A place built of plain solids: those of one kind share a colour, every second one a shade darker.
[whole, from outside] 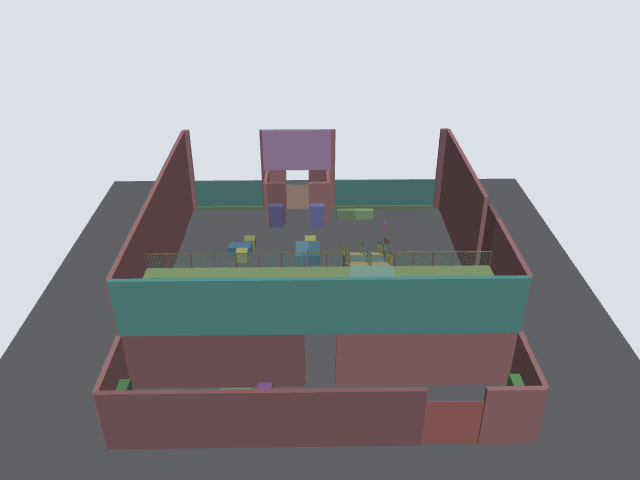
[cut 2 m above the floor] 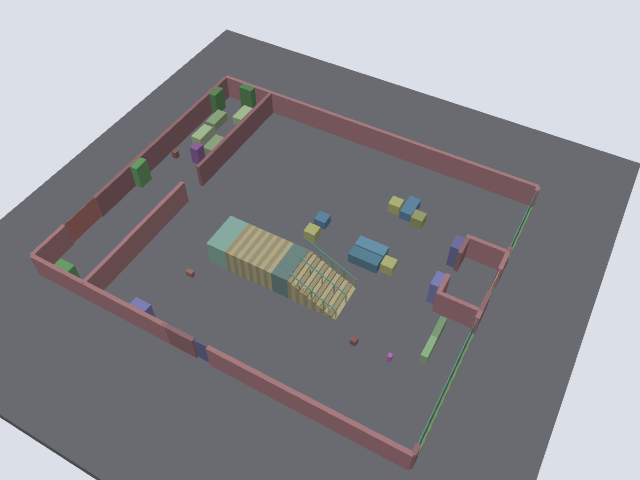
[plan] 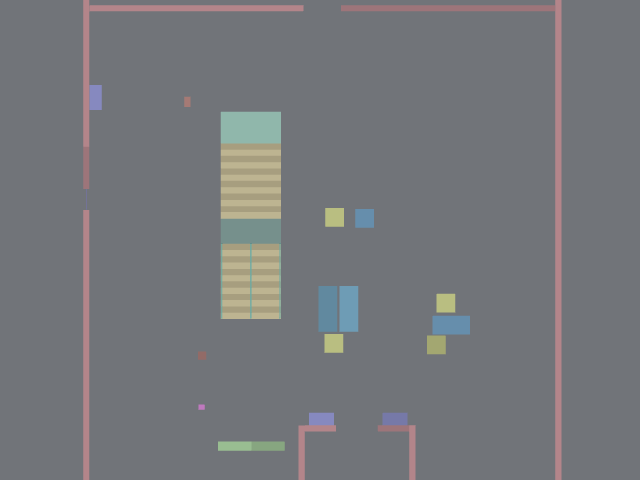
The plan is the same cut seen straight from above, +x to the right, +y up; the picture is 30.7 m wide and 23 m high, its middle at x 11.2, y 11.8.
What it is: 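A public foyer; a double-height hall behind a glazed front, a broad open stair up to an upper foyer across the back, seats and tables in groups, a desk by the way in, a back room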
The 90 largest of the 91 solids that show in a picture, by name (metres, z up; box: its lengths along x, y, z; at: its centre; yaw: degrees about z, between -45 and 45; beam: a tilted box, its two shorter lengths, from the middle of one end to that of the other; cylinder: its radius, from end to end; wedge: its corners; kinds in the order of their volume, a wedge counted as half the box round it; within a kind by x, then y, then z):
{
 "wall_1": {"box": [0.3, 13.24, 7.58], "at": [0.0, 6.62, 3.74]},
 "wall_2": {"box": [0.3, 2.33, 7.58], "at": [0.0, 15.41, 3.74]},
 "wall_3": {"box": [0.3, 6.63, 3.93], "at": [0.0, 19.59, 1.91]},
 "wall_4": {"box": [0.3, 6.63, 3.66], "at": [0.0, 19.59, 5.71]},
 "wall_5": {"box": [0.3, 4.57, 3.93], "at": [0.0, 25.19, 1.91]},
 "wall_6": {"box": [0.66, 0.3, 7.58], "at": [0.33, 0.0, 3.74]},
 "wall_7": {"box": [3.02, 0.3, 3.93], "at": [1.51, 27.47, 1.91]},
 "wall_8": {"box": [10.26, 0.3, 3.93], "at": [5.28, 22.9, 1.91]},
 "wall_9": {"box": [0.66, 0.3, 7.58], "at": [9.99, 0.0, 3.74]},
 "wall_10": {"box": [0.3, 2.77, 3.93], "at": [10.32, 1.53, 1.91]},
 "wall_11": {"box": [1.65, 0.3, 3.93], "at": [11.14, 0.0, 1.91]},
 "wall_12": {"box": [1.5, 0.3, 3.93], "at": [11.22, 2.77, 1.91]},
 "wall_13": {"box": [16.59, 0.3, 3.93], "at": [14.32, 27.47, 1.91]},
 "wall_14": {"box": [1.5, 0.3, 3.93], "at": [14.72, 2.77, 1.91]},
 "wall_15": {"box": [1.65, 0.3, 3.93], "at": [14.8, 0.0, 1.91]},
 "wall_16": {"box": [0.3, 2.77, 3.93], "at": [15.63, 1.53, 1.91]},
 "wall_17": {"box": [0.5, 0.3, 7.58], "at": [15.88, 0.0, 3.74]},
 "wall_18": {"box": [10.26, 0.3, 3.93], "at": [17.34, 22.9, 1.91]},
 "wall_19": {"box": [0.5, 0.3, 7.58], "at": [22.37, 0.0, 3.74]},
 "wall_20": {"box": [0.3, 16.57, 7.58], "at": [22.62, 8.29, 3.74]},
 "wall_21": {"box": [0.3, 6.63, 3.93], "at": [22.62, 19.59, 1.91]},
 "wall_22": {"box": [0.3, 6.63, 3.66], "at": [22.62, 19.59, 5.71]},
 "wall_23": {"box": [0.3, 4.57, 3.93], "at": [22.62, 25.19, 1.91]},
 "stair_tread_slab_1": {"box": [2.89, 0.32, 0.21], "at": [7.89, 8.18, 0.05]},
 "stair_tread_slab_2": {"box": [2.89, 0.32, 0.37], "at": [7.89, 8.48, 0.13]},
 "stair_tread_slab_3": {"box": [2.89, 0.32, 0.53], "at": [7.89, 8.78, 0.22]},
 "stair_tread_slab_4": {"box": [2.89, 0.32, 0.69], "at": [7.89, 9.08, 0.3]},
 "stair_tread_slab_5": {"box": [2.89, 0.32, 0.85], "at": [7.89, 9.38, 0.38]},
 "stair_tread_slab_6": {"box": [2.89, 0.32, 1.01], "at": [7.89, 9.68, 0.46]},
 "stair_tread_slab_7": {"box": [2.89, 0.32, 1.17], "at": [7.89, 9.98, 0.54]},
 "stair_tread_slab_8": {"box": [2.89, 0.32, 1.33], "at": [7.89, 10.28, 0.62]},
 "stair_tread_slab_9": {"box": [2.89, 0.32, 1.5], "at": [7.89, 10.58, 0.7]},
 "stair_tread_slab_10": {"box": [2.89, 0.32, 1.66], "at": [7.89, 10.88, 0.78]},
 "stair_tread_slab_11": {"box": [2.89, 0.32, 1.82], "at": [7.89, 11.18, 0.86]},
 "stair_tread_slab_12": {"box": [2.89, 0.32, 1.98], "at": [7.89, 11.48, 0.94]},
 "stair_tread_slab_13": {"box": [2.89, 0.32, 2.3], "at": [7.89, 12.98, 1.1]},
 "stair_tread_slab_14": {"box": [2.89, 0.32, 2.46], "at": [7.89, 13.28, 1.18]},
 "stair_tread_slab_15": {"box": [2.89, 0.32, 2.62], "at": [7.89, 13.58, 1.26]},
 "stair_tread_slab_16": {"box": [2.89, 0.32, 2.78], "at": [7.89, 13.88, 1.34]},
 "stair_tread_slab_17": {"box": [2.89, 0.32, 2.94], "at": [7.89, 14.18, 1.42]},
 "stair_tread_slab_18": {"box": [2.89, 0.32, 3.1], "at": [7.89, 14.48, 1.5]},
 "stair_tread_slab_19": {"box": [2.89, 0.32, 3.26], "at": [7.89, 14.78, 1.58]},
 "stair_tread_slab_20": {"box": [2.89, 0.32, 3.42], "at": [7.89, 15.08, 1.66]},
 "stair_tread_slab_21": {"box": [2.89, 0.32, 3.58], "at": [7.89, 15.38, 1.74]},
 "stair_tread_slab_22": {"box": [2.89, 0.32, 3.74], "at": [7.89, 15.68, 1.82]},
 "stair_tread_slab_23": {"box": [2.89, 0.32, 3.9], "at": [7.89, 15.98, 1.9]},
 "stair_tread_slab_24": {"box": [2.89, 0.32, 4.06], "at": [7.89, 16.28, 1.98]},
 "floor_slab_1": {"box": [6.3, 6.33, 0.3], "at": [3.3, 19.59, 4.03]},
 "floor_slab_2": {"box": [13.15, 6.33, 0.3], "at": [15.9, 19.59, 4.03]},
 "wall_back_1": {"box": [22.62, 0.3, 3.66], "at": [11.31, 22.9, 5.71]},
 "stair_landing_top_slab_1": {"box": [2.89, 1.52, 4.23], "at": [7.89, 17.18, 2.06]},
 "stair_landing_slab_1": {"box": [2.89, 1.22, 2.14], "at": [7.89, 12.23, 1.02]},
 "wall_front_1": {"box": [5.91, 0.3, 3.66], "at": [12.97, 0.0, 5.71]},
 "stockrack_1": {"box": [0.6, 1.2, 2.05], "at": [0.45, 24.96, 0.97]},
 "stockrack_2": {"box": [1.2, 0.6, 2.05], "at": [10.37, 27.02, 0.97]},
 "stockrack_3": {"box": [1.2, 0.6, 2.05], "at": [20.48, 27.02, 0.97]},
 "stockrack_4": {"box": [0.6, 1.2, 2.05], "at": [22.17, 25.05, 0.97]},
 "stockpallet_1": {"box": [1.8, 0.9, 0.8], "at": [16.16, 24.39, 0.35]},
 "stockpallet_2": {"box": [1.8, 0.9, 0.8], "at": [16.76, 26.01, 0.35]},
 "stockpallet_3": {"box": [1.8, 0.9, 0.8], "at": [18.89, 26.1, 0.35]},
 "stockpallet_4": {"box": [1.8, 0.9, 0.8], "at": [20.46, 24.49, 0.35]},
 "wallshelf_1": {"box": [0.6, 1.2, 2.05], "at": [0.45, 18.63, 0.97]},
 "wallshelf_2": {"box": [1.2, 0.6, 2.05], "at": [11.27, 3.22, 0.97]},
 "wallshelf_3": {"box": [1.2, 0.6, 2.05], "at": [14.79, 3.22, 0.97]},
 "set_sofa_1": {"box": [0.9, 2.2, 0.9], "at": [11.58, 8.5, 0.4]},
 "set_sofa_2": {"box": [0.9, 2.2, 0.9], "at": [12.59, 8.5, 0.4]},
 "set_armchair_1": {"box": [0.9, 0.9, 0.9], "at": [11.87, 6.85, 0.4]},
 "set_armchair_2": {"box": [0.9, 0.9, 0.9], "at": [11.9, 12.88, 0.4]},
 "set_armchair_3": {"box": [0.9, 0.9, 0.9], "at": [16.78, 6.77, 0.4]},
 "set_armchair_4": {"box": [0.9, 0.9, 0.9], "at": [17.23, 8.78, 0.4]},
 "set_table_1": {"box": [0.9, 0.9, 0.8], "at": [13.34, 12.84, 0.35]},
 "set_table_2": {"box": [1.8, 0.9, 0.8], "at": [17.49, 7.72, 0.35]},
 "wall_sill_front_1": {"box": [9.0, 0.3, 0.35], "at": [5.16, 0.0, 0.12]},
 "wall_sill_front_2": {"box": [5.99, 0.3, 0.35], "at": [19.12, 0.0, 0.12]},
 "front_pane_1": {"box": [9.0, 0.04, 2.5], "at": [5.16, 0.0, 1.55]},
 "front_pane_2": {"box": [5.99, 0.04, 2.5], "at": [19.12, 0.0, 1.55]},
 "desk_1": {"box": [1.6, 0.45, 0.9], "at": [7.12, 1.93, 0.4]},
 "desk_2": {"box": [1.6, 0.45, 0.9], "at": [8.72, 1.93, 0.4]},
 "clutter_roll_cage_body_1": {"box": [0.8, 0.72, 1.6], "at": [14.43, 24.73, 0.75]},
 "stair_rail_top_1": {"wedge": [[6.46, 8.02, 1.08], [6.46, 8.05, 1.03], [6.46, 11.62, 3.01], [6.46, 11.65, 2.96], [6.52, 8.02, 1.08], [6.52, 8.05, 1.03], [6.52, 11.62, 3.01], [6.52, 11.65, 2.96]]},
 "stair_rail_top_2": {"wedge": [[7.86, 8.02, 1.08], [7.86, 8.05, 1.03], [7.86, 11.62, 3.01], [7.86, 11.65, 2.96], [7.91, 8.02, 1.08], [7.91, 8.05, 1.03], [7.91, 11.62, 3.01], [7.91, 11.65, 2.96]]},
 "stair_rail_top_3": {"wedge": [[9.26, 8.02, 1.08], [9.26, 8.05, 1.03], [9.26, 11.62, 3.01], [9.26, 11.65, 2.96], [9.31, 8.02, 1.08], [9.31, 8.05, 1.03], [9.31, 11.62, 3.01], [9.31, 11.65, 2.96]]},
 "goods_leaf_1": {"box": [3.0, 0.04, 3.05], "at": [4.52, 27.47, 1.48]},
 "clutter_carton_stack_body_1": {"box": [0.3, 0.5, 0.5], "at": [4.85, 18.42, 0.2]},
 "clutter_carton_stack_body_2": {"box": [0.4, 0.4, 0.5], "at": [5.55, 6.26, 0.2]},
 "clutter_carton_stack_body_3": {"box": [0.4, 0.4, 0.65], "at": [13.91, 26.63, 0.28]},
 "front_doors_shut_1": {"box": [2.04, 0.04, 2.45], "at": [12.97, 0.0, 1.18]},
 "fire_exit_leaf_1": {"box": [0.04, 1.0, 2.15], "at": [0.0, 13.74, 1.02]},
 "clutter_wet_floor_sign_body_1": {"box": [0.3, 0.25, 0.67], "at": [5.53, 3.8, 0.28]},
 "stair_rail_edge_top_1": {"box": [13.14, 0.05, 0.05], "at": [15.9, 16.47, 5.25]}
}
